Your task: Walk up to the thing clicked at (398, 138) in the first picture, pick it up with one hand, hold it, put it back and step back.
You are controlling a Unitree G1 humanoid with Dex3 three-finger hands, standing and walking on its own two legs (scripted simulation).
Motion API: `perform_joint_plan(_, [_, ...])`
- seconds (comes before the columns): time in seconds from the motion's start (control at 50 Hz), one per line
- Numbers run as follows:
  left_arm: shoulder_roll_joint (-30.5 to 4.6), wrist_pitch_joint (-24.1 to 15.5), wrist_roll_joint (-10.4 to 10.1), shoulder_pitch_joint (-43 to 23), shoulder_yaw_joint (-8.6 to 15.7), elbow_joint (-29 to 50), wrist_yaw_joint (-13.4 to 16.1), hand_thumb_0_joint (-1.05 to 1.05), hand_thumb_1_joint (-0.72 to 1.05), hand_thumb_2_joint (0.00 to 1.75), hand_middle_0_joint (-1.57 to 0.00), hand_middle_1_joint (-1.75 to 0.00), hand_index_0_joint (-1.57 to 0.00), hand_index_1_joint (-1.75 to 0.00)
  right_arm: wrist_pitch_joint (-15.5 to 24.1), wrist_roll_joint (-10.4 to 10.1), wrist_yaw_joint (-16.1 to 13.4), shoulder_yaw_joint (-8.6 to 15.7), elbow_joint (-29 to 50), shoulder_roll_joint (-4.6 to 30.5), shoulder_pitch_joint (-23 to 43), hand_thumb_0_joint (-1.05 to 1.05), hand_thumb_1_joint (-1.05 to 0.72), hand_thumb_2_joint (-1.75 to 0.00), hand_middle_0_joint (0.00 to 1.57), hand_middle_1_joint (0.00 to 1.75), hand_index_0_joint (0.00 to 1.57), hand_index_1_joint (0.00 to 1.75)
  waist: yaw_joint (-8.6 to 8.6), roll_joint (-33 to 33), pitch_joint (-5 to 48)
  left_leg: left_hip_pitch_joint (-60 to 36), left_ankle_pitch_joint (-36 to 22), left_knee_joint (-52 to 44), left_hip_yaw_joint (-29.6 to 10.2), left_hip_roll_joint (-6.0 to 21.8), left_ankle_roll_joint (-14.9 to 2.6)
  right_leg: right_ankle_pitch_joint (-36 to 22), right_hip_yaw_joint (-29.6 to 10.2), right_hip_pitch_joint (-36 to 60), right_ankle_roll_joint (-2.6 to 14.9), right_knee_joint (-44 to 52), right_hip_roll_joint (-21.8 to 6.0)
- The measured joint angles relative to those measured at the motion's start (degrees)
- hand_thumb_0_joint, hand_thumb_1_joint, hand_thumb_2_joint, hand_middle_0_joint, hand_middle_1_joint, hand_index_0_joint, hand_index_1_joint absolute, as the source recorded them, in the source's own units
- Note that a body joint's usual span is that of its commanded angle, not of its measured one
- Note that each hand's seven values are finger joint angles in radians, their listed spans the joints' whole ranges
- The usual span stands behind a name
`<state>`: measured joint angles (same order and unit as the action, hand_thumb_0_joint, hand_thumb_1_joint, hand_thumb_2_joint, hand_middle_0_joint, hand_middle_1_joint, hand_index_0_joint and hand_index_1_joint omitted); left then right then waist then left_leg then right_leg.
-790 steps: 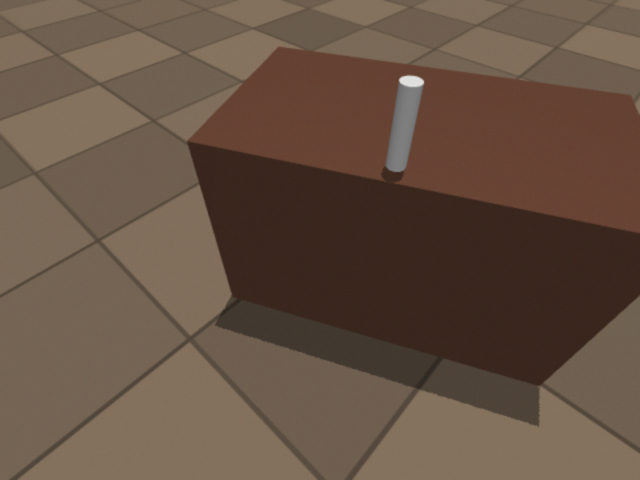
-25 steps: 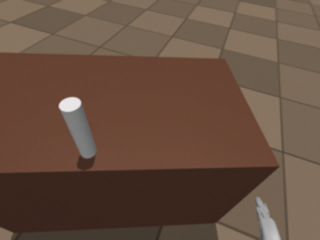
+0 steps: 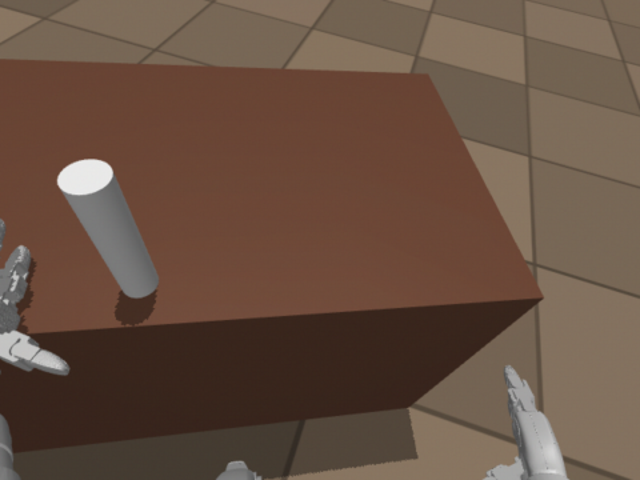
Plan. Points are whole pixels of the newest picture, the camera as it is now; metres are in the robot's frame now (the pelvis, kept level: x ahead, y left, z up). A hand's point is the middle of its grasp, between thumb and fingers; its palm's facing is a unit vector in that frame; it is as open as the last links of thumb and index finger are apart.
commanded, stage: close in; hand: left
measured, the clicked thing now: (117, 239) +0.40 +0.23 +0.07
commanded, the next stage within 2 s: rest palm in 0.52 s
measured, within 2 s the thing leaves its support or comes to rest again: leaves its support in 1.84 s
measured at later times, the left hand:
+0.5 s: hand (119, 277) +0.37 +0.24 +0.03, palm faces +0.21 -0.98 +0.03, open 17.7 cm
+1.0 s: hand (127, 248) +0.40 +0.23 +0.04, palm faces +0.21 -0.98 +0.02, open 16.0 cm
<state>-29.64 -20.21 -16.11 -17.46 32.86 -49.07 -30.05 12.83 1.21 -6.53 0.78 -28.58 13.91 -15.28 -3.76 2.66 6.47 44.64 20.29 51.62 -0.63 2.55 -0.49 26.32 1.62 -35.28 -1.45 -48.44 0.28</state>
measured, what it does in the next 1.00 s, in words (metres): stands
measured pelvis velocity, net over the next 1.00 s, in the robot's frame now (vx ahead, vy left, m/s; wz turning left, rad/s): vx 0.00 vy -0.01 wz -0.02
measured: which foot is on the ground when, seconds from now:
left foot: down 0.00-1.00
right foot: down 0.00-1.00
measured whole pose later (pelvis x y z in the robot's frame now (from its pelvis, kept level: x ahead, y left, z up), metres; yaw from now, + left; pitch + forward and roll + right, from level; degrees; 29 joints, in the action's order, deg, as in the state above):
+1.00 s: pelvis +0.00 -0.01 -0.01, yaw -1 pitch +14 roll -2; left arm -21.3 -20.8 -10.7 -24.4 22.3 -44.6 -7.8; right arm 0.5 -0.1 0.0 2.8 -9.6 13.7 -22.4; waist -4.8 1.2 7.1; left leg 47.2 22.3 55.5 0.8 3.2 -0.2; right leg 28.8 0.0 -39.2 -1.2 -54.0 0.7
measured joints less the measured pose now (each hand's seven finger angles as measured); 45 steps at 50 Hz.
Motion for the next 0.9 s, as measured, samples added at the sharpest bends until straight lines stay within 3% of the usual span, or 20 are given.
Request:
perform_joint_plan(0.12, [3.60, -3.11, 1.17, -0.25, -2.34, 3.24, 6.40, -0.01, -0.59, 0.04, -0.06, -0.06, -0.06, -0.07, -2.36, 0.56, 2.28, 1.25, 5.80, -0.18, -2.62, -0.01, 0.53, -0.05, 0.06, 0.05, 0.05, 0.05, -0.72, -0.48, 0.20, 3.13, 1.87, 3.88, -0.01, 0.56, 0.25, 1.90, -0.18, -3.25, 0.21, -4.01, 0.49])
perform_joint_plan(0.28, [7.61, -2.18, 2.05, -0.28, -6.75, 6.48, 13.07, -0.01, -0.60, 0.02, -0.06, -0.06, -0.07, -0.06, -5.52, 0.21, 4.08, 0.79, 11.83, -0.24, -5.23, -0.01, 0.52, -0.05, 0.06, 0.05, 0.05, 0.05, -0.01, -1.73, 0.77, 4.04, 2.75, 5.34, 0.39, 0.60, 0.24, 3.02, -0.62, -4.55, 0.19, -6.08, 0.44])
perform_joint_plan(0.4, [10.01, -1.29, 3.28, 1.02, -8.44, 9.90, 16.83, -0.01, -0.61, 0.01, -0.06, -0.05, -0.08, -0.05, -7.58, -0.25, 5.40, 1.02, 14.58, -0.62, -6.87, -0.01, 0.51, -0.05, 0.06, 0.05, 0.05, 0.05, 0.11, -1.74, 1.10, 3.09, 2.92, 5.05, 0.78, 0.64, 0.39, 3.29, -1.00, -3.95, 0.31, -6.23, 0.42])
perform_joint_plan(0.7, [11.55, -0.37, 4.83, -0.43, -11.90, 11.30, 21.53, -0.01, -0.61, 0.01, -0.07, -0.02, -0.09, -0.02, -10.70, -0.80, 6.21, 2.15, 16.49, -0.40, -7.17, -0.01, 0.51, -0.05, 0.06, 0.05, 0.05, 0.05, 0.30, -1.77, 0.70, 2.27, 2.30, 4.33, 1.00, 0.56, 0.53, 3.00, -1.21, -3.56, 0.46, -6.23, 0.33])
perform_joint_plan(0.82, [10.33, -0.63, 5.88, -2.74, -11.03, 8.87, 22.51, -0.01, -0.61, 0.01, -0.13, -0.04, -0.14, -0.04, -12.11, -0.89, 6.33, 2.01, 17.49, -0.58, -6.54, -0.01, 0.51, -0.05, 0.06, 0.05, 0.05, 0.05, -0.46, -1.72, 0.16, 2.57, 2.12, 4.42, 1.23, 0.65, 0.49, 2.88, -1.46, -4.08, 0.41, -6.59, 0.38])
perform_joint_plan(0.9, [9.07, -0.78, 5.42, -4.71, -10.33, 7.04, 22.36, -0.01, -0.59, 0.04, -0.24, -0.11, -0.24, -0.11, -12.41, -1.07, 6.42, 1.79, 18.76, -0.60, -6.87, -0.01, 0.51, -0.05, 0.06, 0.05, 0.05, 0.05, -0.83, -1.54, 0.03, 2.55, 1.98, 4.16, 1.24, 0.64, 0.44, 2.69, -1.47, -4.03, 0.36, -6.27, 0.37])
